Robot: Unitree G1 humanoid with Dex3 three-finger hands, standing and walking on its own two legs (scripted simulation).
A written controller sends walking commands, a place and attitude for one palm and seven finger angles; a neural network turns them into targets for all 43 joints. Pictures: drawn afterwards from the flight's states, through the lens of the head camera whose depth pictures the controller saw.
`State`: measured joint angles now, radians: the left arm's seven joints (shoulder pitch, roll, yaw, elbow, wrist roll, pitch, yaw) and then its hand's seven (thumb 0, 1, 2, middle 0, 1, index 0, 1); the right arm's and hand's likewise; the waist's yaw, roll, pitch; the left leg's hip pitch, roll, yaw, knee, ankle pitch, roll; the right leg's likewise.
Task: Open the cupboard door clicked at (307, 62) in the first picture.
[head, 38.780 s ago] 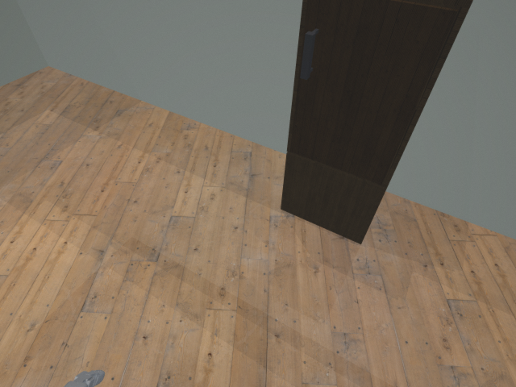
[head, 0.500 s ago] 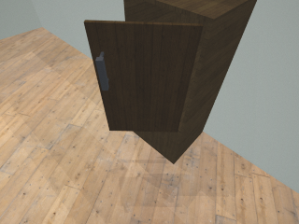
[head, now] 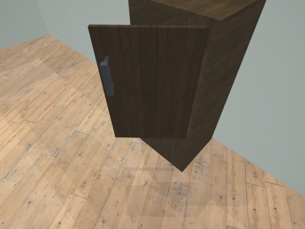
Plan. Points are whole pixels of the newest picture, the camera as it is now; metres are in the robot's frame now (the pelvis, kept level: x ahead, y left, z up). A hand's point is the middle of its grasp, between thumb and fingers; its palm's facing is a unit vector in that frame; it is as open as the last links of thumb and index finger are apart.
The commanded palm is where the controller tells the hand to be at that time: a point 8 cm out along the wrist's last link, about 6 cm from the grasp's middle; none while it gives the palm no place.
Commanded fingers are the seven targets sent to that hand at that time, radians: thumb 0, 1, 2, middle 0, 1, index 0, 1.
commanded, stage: look again from close up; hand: left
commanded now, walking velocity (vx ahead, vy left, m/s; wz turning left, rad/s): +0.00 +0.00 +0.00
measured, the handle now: (108, 76) +0.61 +0.20 +0.07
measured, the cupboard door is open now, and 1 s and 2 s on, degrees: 42 42 42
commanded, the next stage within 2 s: shuffle to correct the standing spot in 0.16 s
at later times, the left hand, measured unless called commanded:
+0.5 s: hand out of the picture -0.01 +0.17 -0.18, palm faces +0.00 -0.98 -0.18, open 7.4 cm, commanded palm none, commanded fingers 0.00 0.90 0.90 -0.20 -0.30 -0.20 -0.30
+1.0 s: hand out of the picture +0.13 +0.16 -0.17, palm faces -0.01 -0.97 -0.23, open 7.3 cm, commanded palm none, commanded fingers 0.00 0.90 0.90 -0.20 -0.30 -0.20 -0.30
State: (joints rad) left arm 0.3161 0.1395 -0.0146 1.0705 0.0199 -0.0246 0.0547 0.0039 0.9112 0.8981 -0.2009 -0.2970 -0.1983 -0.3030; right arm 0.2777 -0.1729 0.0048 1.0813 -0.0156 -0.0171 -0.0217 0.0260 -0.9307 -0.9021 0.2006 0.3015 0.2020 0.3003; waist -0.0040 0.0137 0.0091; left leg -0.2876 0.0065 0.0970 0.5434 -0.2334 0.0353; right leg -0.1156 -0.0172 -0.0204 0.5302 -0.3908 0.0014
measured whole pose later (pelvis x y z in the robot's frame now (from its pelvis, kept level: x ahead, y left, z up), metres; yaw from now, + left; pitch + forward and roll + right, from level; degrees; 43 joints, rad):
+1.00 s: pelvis +0.07 -0.02 +0.00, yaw -1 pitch +0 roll +0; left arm 0.20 0.17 0.01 1.02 0.02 -0.02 0.04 0.01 0.92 0.90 -0.20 -0.30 -0.20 -0.30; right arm 0.28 -0.14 -0.01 1.11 -0.01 0.00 -0.03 0.01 -0.90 -0.90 0.20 0.30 0.20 0.30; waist -0.02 0.01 0.04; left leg -0.21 0.04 0.09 0.59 -0.37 0.00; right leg -0.29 -0.04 -0.10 0.61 -0.31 -0.03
